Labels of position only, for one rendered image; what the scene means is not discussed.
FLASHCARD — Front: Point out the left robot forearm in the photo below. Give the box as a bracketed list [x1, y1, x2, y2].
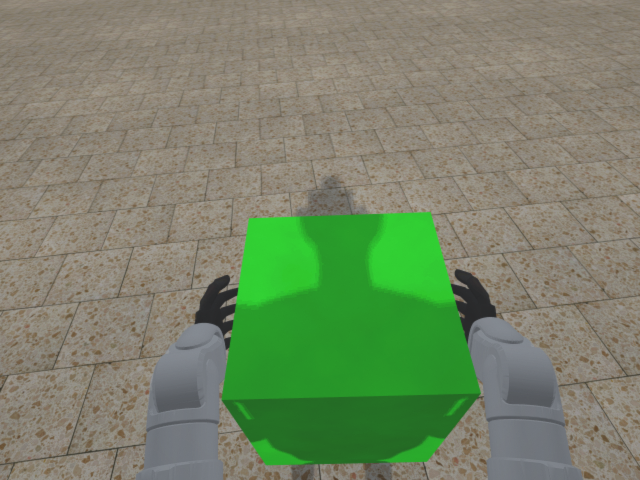
[136, 323, 226, 480]

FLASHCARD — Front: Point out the carton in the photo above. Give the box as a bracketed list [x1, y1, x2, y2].
[221, 212, 481, 465]

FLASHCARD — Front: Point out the robot right hand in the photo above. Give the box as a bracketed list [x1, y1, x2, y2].
[451, 269, 497, 345]

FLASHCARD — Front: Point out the robot left hand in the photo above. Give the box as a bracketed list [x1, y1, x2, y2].
[195, 275, 238, 350]

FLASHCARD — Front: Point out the right robot forearm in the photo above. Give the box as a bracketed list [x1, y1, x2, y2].
[468, 317, 583, 480]

